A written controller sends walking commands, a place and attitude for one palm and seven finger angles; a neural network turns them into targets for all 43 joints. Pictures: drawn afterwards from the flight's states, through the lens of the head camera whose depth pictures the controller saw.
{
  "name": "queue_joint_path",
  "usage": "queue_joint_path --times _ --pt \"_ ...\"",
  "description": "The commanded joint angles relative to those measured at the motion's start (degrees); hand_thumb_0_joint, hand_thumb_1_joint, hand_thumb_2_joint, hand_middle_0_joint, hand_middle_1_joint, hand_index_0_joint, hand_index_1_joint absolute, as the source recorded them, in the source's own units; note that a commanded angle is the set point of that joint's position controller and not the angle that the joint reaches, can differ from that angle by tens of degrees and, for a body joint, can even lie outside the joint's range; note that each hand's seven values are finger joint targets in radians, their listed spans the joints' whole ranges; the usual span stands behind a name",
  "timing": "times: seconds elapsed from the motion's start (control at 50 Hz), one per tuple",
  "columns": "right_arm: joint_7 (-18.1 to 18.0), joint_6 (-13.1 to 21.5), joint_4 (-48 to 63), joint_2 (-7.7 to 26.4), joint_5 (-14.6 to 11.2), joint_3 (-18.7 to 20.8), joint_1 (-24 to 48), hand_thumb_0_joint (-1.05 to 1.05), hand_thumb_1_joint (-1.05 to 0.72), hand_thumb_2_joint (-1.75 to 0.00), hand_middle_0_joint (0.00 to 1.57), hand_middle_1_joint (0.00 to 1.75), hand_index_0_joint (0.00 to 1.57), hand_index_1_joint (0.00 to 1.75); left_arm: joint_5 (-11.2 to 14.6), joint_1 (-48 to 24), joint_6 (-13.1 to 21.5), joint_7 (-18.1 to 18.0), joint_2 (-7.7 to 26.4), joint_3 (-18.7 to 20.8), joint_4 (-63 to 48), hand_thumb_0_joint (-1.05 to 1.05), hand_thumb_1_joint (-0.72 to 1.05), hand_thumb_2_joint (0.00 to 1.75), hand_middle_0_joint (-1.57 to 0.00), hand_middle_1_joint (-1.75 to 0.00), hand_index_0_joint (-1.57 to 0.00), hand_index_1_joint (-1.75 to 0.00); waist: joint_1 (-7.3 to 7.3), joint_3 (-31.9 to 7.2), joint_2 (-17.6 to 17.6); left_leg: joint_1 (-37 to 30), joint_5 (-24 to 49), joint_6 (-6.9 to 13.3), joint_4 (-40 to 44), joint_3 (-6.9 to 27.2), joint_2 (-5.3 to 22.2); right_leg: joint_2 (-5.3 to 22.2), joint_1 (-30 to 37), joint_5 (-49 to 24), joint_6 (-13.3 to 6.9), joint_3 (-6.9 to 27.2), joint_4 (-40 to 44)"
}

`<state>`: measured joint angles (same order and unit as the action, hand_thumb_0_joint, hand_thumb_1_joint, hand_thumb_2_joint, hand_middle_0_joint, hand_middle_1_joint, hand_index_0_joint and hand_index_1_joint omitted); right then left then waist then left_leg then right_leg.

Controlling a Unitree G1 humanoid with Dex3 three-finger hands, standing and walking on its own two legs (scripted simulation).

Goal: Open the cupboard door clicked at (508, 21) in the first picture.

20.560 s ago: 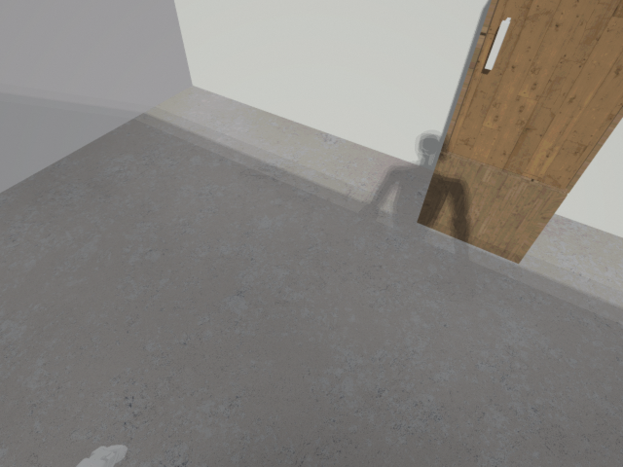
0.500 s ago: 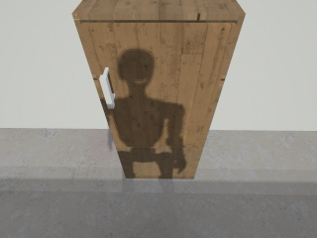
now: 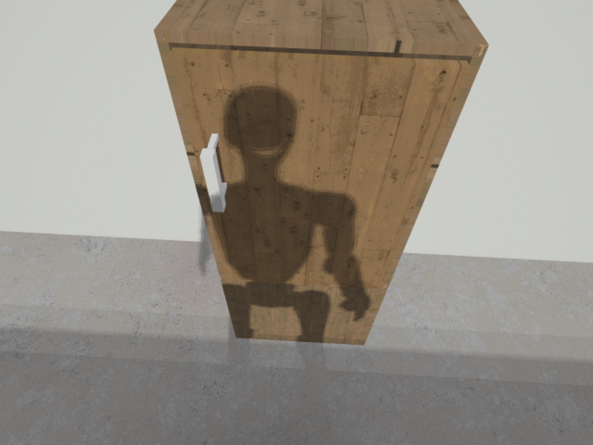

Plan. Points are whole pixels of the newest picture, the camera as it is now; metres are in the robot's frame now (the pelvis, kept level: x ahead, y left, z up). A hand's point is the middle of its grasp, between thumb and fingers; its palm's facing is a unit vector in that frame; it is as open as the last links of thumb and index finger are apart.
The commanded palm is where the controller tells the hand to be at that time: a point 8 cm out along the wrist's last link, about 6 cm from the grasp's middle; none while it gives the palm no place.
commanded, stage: come to a stop and stand still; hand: left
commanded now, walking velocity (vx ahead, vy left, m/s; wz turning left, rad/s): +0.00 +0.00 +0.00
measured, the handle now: (216, 174) +0.52 +0.18 +0.06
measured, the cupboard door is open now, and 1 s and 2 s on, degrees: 0 0 0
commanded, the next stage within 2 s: look again from close up in 0.30 s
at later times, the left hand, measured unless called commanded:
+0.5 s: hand out of the picture +0.05 +0.21 -0.17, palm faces +0.01 -0.96 -0.27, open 7.4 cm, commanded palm none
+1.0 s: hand out of the picture +0.01 +0.20 -0.17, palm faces +0.04 -0.97 -0.24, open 7.4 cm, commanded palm +0.09 +0.25 -0.07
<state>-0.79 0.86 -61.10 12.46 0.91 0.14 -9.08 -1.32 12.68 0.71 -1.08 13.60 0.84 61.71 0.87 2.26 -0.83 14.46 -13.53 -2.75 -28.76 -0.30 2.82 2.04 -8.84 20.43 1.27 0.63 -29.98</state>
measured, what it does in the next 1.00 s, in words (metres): stands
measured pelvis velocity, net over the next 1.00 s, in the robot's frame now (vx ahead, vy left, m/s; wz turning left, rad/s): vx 0.00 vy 0.00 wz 0.02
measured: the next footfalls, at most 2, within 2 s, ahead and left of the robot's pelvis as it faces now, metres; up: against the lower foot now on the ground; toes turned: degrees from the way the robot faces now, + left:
none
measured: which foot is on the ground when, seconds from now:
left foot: down 0.00-1.00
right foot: down 0.00-1.00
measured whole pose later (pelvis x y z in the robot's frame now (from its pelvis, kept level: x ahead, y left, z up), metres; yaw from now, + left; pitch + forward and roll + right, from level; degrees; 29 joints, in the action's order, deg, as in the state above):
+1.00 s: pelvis +0.00 +0.00 +0.00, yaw +1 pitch -1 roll +0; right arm -0.9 0.4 -64.8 11.8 0.7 -0.1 -10.8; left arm -1.2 12.9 1.0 -1.7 12.5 0.4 63.9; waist 0.7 2.5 -0.5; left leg 13.0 -11.4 -2.9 -26.0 1.1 3.1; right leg 1.6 -5.7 18.0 1.2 -1.2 -25.0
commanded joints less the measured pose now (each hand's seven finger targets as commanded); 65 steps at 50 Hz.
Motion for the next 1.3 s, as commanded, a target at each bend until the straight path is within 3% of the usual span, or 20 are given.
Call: queue_joint_path --times 0.0,0.1,0.52,0.94,0.96,0.98,1.0,1.02,1.04,1.06,1.08,1.1,1.12,1.16,1.2,1.22,1.24,1.28 --pt "-0.4 1.0 2.3 9.0 0.0 1.9 -0.6 0.0 -0.9 -0.9 0.2 0.3 0.2 0.3 0.3 1.3 0.8 -0.2 9.0 1.8 -2.6 0.0 0.9 0.9 -0.2 -0.3 -0.2 -0.3 -0.39 -2.6 1.1 -5.1 13.8 3.7 3.8 2.3 3.1 3.8 -3.0 -14.9 -2.3 2.5 5.7" --pt "-0.5 1.0 2.0 9.6 0.0 2.0 0.1 0.0 -0.9 -0.9 0.2 0.3 0.2 0.3 0.3 0.9 0.9 -0.3 9.6 1.9 -2.4 0.0 0.9 0.9 -0.2 -0.3 -0.2 -0.3 -0.43 -4.3 0.6 -6.6 16.1 3.6 3.6 2.0 3.2 4.1 -1.8 -18.0 -2.4 2.4 5.7" --pt "-0.6 0.9 -0.7 8.6 -0.1 1.5 -0.7 0.0 -0.9 -0.9 0.2 0.3 0.2 0.3 0.4 0.0 0.8 -0.4 9.8 1.8 -1.3 0.0 0.9 0.9 -0.2 -0.3 -0.2 -0.3 -0.2 -2.6 0.2 -6.4 16.0 3.1 5.4 1.9 3.1 4.4 0.3 -18.9 -2.1 1.4 8.1" --pt "-0.7 0.7 -1.9 7.1 -0.2 1.3 -2.3 0.0 -0.9 -0.9 0.2 0.3 0.2 0.3 0.5 1.9 0.7 -0.4 7.5 1.3 -0.1 0.0 0.9 0.9 -0.2 -0.3 -0.2 -0.3 -0.35 -0.4 1.2 -5.2 12.8 2.7 6.7 2.8 2.6 4.2 -0.8 -13.0 -2.1 1.0 10.3" --pt "-0.2 0.8 2.7 6.1 -0.7 1.4 0.5 0.0 -0.9 -0.9 0.2 0.3 0.2 0.3 0.0 8.6 2.0 -3.0 4.3 0.5 1.2 0.0 0.9 0.9 -0.2 -0.3 -0.2 -0.3 0.9 2.2 1.0 -2.0 13.6 1.5 -6.5 -0.7 2.4 7.4 -3.4 -35.1 -0.4 6.6 11.3" --pt "-3.0 9.2 19.9 12.8 -3.1 2.7 -2.5 0.0 -0.9 -0.9 0.2 0.3 0.2 0.3 11.2 -35.3 15.1 -2.3 22.3 13.6 -87.1 0.0 0.88 0.89 -0.2 -0.32 -0.2 -0.32 -5.05 -26.1 11.1 -18.2 20.2 4.2 1.8 -2.0 -3.5 2.2 2.6 -36.5 -2.5 -1.4 3.3" --pt "-5.1 14.2 18.2 7.4 -2.8 1.5 0.8 0.0 -0.9 -0.9 0.2 0.3 0.2 0.3 6.7 -4.4 12.0 -3.5 16.2 11.8 -69.3 0.0 0.85 0.88 -0.2 -0.33 -0.2 -0.33 1.24 -23.9 19.6 -21.9 26.9 5.0 3.1 -3.1 -1.3 -0.8 -0.5 -23.4 -3.5 -3.9 -0.5" --pt "-5.7 15.1 15.5 7.5 -3.7 2.3 0.9 0.0 -0.9 -0.9 0.2 0.3 0.2 0.3 8.5 -3.7 9.7 -6.2 11.0 9.1 -65.7 0.0 0.83 0.87 -0.21 -0.34 -0.21 -0.34 -0.48 -18.9 15.8 -13.5 18.8 3.1 1.8 -2.7 -1.4 -1.2 -2.7 -14.3 -2.8 -6.6 1.0" --pt "-5.3 14.9 15.4 4.9 -4.5 2.1 -0.6 0.0 -0.9 -0.9 0.2 0.3 0.2 0.3 9.8 11.6 5.0 -5.0 -5.0 0.3 -54.6 0.0 0.81 0.86 -0.21 -0.36 -0.21 -0.36 -2.62 -10.6 7.4 -9.7 14.6 3.8 2.3 -2.1 -0.5 -1.5 -6.9 -13.4 -1.9 -7.5 1.1" --pt "-5.2 15.6 20.5 7.7 -4.7 2.5 0.6 0.0 -0.9 -0.9 0.2 0.3 0.2 0.3 11.9 -1.0 7.7 -3.8 -0.5 3.9 -66.6 0.0 0.78 0.85 -0.21 -0.37 -0.21 -0.37 -3.27 -5.2 5.0 -4.9 8.6 3.5 1.6 -0.4 -1.6 -1.2 -9.2 -11.5 -1.1 -7.5 1.3" --pt "-5.6 16.2 20.9 8.3 -4.0 3.8 0.6 0.0 -0.9 -0.9 0.2 0.3 0.2 0.3 11.5 1.3 10.5 -2.6 2.6 7.3 -63.9 0.0 0.76 0.84 -0.21 -0.39 -0.21 -0.39 -4.17 -4.1 -0.5 -2.5 4.9 3.7 -0.5 -0.8 -2.0 -1.7 -13.6 -7.5 -0.8 -7.6 1.5" --pt "-5.7 16.5 21.7 8.4 -3.0 3.9 0.3 0.0 -0.9 -0.9 0.2 0.3 0.2 0.3 11.4 2.5 13.9 -1.1 2.0 8.1 -59.3 0.0 0.74 0.83 -0.21 -0.4 -0.21 -0.4 -4.33 -0.7 -5.5 2.9 1.6 3.5 -2.8 -0.3 -2.6 -2.2 -18.6 -3.6 -0.5 -7.9 0.2" --pt "-5.1 16.5 23.0 8.2 -2.8 4.2 -0.1 0.0 -0.9 -0.9 0.2 0.3 0.2 0.3 11.1 6.0 16.5 1.0 1.3 9.5 -51.2 0.0 0.71 0.82 -0.21 -0.42 -0.21 -0.42 -3.45 2.2 -7.8 7.5 -0.9 3.2 -5.3 0.1 -3.2 -2.3 -22.6 -0.6 -0.5 -7.9 -1.6" --pt "-3.8 16.8 25.5 7.5 -1.9 4.3 1.9 0.0 -0.9 -0.9 0.2 0.3 0.2 0.3 13.0 11.2 24.3 7.0 -0.4 11.2 -43.4 0.0 0.67 0.8 -0.22 -0.45 -0.22 -0.45 -0.36 1.1 -13.8 17.5 -5.4 2.1 -10.9 -0.1 -3.4 -2.7 -29.2 6.7 -0.6 -7.1 -7.3" --pt "-2.1 17.2 28.3 7.8 -1.4 5.3 3.0 0.0 -0.9 -0.9 0.2 0.3 0.2 0.3 15.1 16.5 31.9 14.9 0.2 12.8 -41.7 0.0 0.62 0.78 -0.22 -0.48 -0.22 -0.48 2.44 -4.8 -12.8 22.6 -5.9 1.8 -16.6 -0.8 -3.7 -2.3 -30.3 6.8 -1.4 -5.1 -12.9" --pt "-1.1 17.2 30.3 8.2 -2.1 5.7 2.7 0.0 -0.9 -0.9 0.2 0.3 0.2 0.3 16.2 17.6 33.9 19.1 3.6 16.3 -39.5 0.0 0.6 0.77 -0.22 -0.5 -0.22 -0.5 3.84 -7.4 -7.4 23.3 -3.9 1.5 -18.9 -1.1 -4.1 -1.9 -28.7 3.3 -2.4 -3.8 -15.5" --pt "-0.5 17.5 32.5 8.9 -2.1 5.6 2.9 0.0 -0.9 -0.9 0.2 0.3 0.2 0.3 17.5 15.1 35.6 23.6 5.0 16.2 -42.9 0.0 0.57 0.76 -0.22 -0.51 -0.22 -0.51 3.08 -11.2 -4.0 23.5 -3.2 1.6 -20.9 -1.6 -4.4 -1.5 -27.9 1.3 -2.6 -3.0 -17.3" --pt "-0.8 17.3 36.9 9.2 -2.7 5.7 3.9 0.0 -0.9 -0.9 0.2 0.3 0.2 0.3 19.6 12.6 34.2 28.0 9.6 20.1 -50.0 0.0 0.53 0.74 -0.23 -0.54 -0.23 -0.54 3.98 -18.6 1.3 23.2 -3.2 2.5 -23.5 -3.1 -4.7 -1.1 -27.0 1.6 -2.2 -1.0 -18.7"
